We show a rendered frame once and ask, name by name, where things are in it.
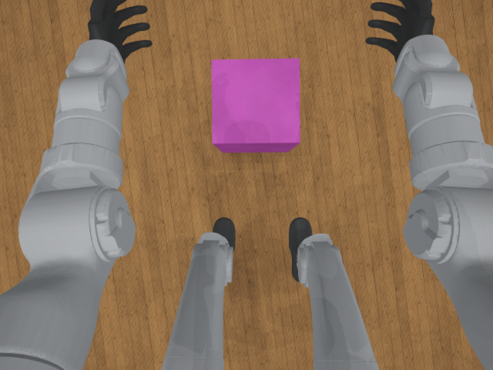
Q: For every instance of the right robot hand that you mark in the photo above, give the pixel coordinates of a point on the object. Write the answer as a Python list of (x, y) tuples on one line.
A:
[(416, 19)]

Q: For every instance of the carton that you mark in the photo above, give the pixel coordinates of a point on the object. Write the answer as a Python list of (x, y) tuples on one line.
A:
[(255, 105)]

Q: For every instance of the right robot foot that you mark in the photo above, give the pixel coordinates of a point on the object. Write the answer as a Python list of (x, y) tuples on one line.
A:
[(300, 229)]

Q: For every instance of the robot right thigh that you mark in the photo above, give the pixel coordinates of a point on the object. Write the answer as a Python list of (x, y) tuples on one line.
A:
[(339, 335)]

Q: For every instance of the robot right upper arm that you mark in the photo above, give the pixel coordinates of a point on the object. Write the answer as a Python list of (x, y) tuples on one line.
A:
[(452, 229)]

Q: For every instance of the robot left forearm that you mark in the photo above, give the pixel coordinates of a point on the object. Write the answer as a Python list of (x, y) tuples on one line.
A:
[(88, 123)]

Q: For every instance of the robot left upper arm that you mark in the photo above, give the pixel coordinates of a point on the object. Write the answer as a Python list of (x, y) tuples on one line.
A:
[(71, 239)]

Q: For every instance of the robot right forearm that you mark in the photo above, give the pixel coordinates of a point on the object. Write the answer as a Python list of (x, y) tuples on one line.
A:
[(442, 120)]

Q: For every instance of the left robot hand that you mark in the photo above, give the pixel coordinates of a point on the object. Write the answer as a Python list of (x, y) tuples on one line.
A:
[(105, 22)]

